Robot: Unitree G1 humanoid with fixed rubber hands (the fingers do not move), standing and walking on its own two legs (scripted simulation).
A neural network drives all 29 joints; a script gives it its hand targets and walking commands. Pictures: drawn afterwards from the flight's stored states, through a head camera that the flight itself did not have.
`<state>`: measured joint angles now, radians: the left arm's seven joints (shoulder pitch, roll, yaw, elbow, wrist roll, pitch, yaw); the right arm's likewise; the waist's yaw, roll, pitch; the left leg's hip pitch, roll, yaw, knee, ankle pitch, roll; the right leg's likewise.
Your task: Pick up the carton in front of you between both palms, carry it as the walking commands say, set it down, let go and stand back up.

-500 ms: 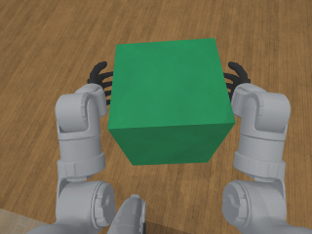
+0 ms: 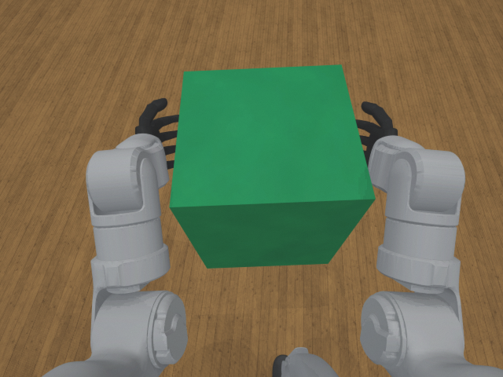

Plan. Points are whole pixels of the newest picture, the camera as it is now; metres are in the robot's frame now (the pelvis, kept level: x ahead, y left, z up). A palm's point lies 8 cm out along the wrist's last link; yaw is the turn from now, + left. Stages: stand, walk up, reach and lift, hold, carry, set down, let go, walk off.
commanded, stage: carry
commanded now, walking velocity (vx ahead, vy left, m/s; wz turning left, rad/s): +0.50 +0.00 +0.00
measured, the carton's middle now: (265, 180) +0.40 -0.03 +0.10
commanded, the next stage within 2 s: none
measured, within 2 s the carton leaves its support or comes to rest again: neither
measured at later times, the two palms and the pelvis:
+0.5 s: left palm (143, 20) +0.70 +0.17 +0.20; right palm (306, 21) +0.69 -0.13 +0.20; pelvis +0.31 +0.02 +0.03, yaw +1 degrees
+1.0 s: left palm out of the picture +0.96 +0.18 +0.23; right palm out of the picture +1.00 -0.11 +0.23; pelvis +0.60 -0.01 +0.08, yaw +1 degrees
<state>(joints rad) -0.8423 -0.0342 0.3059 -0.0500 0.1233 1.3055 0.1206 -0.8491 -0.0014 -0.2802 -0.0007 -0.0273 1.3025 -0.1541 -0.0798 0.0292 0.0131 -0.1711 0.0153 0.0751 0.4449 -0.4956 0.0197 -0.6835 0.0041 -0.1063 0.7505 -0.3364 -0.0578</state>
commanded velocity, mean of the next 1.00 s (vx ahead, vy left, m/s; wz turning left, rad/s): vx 0.50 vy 0.00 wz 0.00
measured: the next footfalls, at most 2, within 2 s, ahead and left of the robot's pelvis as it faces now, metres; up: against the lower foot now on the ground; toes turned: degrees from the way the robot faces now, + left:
right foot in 0.02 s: +0.19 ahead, -0.10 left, +0.03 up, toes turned -5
left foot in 0.44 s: +0.44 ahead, +0.10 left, +0.06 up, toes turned +6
